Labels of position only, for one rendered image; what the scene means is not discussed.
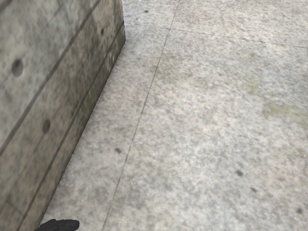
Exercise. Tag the left robot hand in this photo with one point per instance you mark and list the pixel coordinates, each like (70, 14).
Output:
(59, 225)

